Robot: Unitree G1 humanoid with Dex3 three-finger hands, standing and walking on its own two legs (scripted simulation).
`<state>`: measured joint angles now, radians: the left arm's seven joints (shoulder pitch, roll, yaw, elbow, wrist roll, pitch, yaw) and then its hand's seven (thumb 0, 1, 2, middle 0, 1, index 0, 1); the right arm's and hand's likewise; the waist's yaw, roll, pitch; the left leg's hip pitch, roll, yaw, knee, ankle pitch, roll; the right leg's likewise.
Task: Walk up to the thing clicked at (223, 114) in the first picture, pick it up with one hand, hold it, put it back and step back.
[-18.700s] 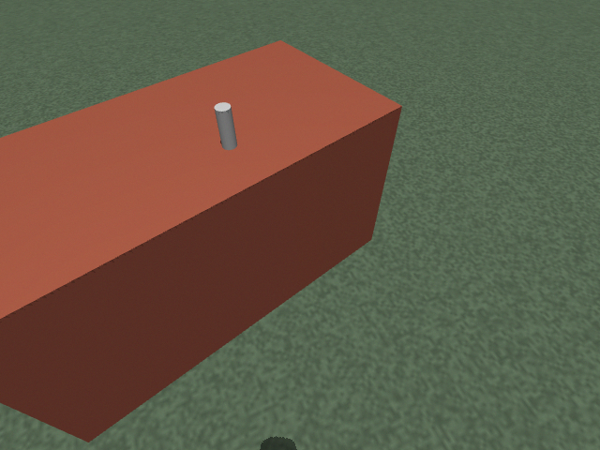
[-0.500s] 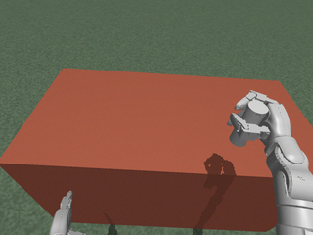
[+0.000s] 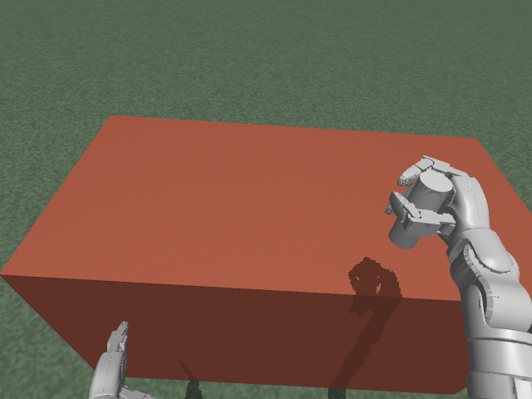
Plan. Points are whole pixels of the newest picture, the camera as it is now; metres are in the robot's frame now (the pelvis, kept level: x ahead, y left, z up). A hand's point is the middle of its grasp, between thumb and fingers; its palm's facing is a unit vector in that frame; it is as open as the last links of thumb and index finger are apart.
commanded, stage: crouch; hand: right
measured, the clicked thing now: (417, 212) +0.34 -0.17 +0.15
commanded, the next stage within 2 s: lower in 1.06 s
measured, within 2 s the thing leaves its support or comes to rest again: neither
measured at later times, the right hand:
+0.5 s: hand (382, 198) +0.43 -0.15 +0.09, palm faces -0.02 +1.00 +0.02, open 5.3 cm
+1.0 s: hand (373, 198) +0.47 -0.16 +0.05, palm faces -0.03 +1.00 +0.01, open 5.3 cm
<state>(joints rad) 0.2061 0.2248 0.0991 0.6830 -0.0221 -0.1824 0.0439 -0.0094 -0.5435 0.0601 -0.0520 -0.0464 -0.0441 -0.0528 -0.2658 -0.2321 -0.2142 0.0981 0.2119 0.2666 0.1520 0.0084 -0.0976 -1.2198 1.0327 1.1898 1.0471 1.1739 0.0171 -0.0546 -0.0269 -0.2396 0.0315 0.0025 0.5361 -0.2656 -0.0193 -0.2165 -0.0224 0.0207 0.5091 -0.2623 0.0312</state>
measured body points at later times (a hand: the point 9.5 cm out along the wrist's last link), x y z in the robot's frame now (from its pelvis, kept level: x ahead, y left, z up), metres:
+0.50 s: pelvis -0.01 -0.01 -0.01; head +0.03 +0.00 +0.44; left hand +0.13 +0.26 -0.09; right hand +0.42 -0.21 +0.09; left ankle +0.01 +0.13 -0.73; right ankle +0.01 -0.14 -0.73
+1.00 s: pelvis -0.01 -0.02 -0.03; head +0.07 -0.03 +0.41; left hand +0.13 +0.25 -0.08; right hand +0.47 -0.21 +0.05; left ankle +0.01 +0.13 -0.73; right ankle +0.01 -0.14 -0.73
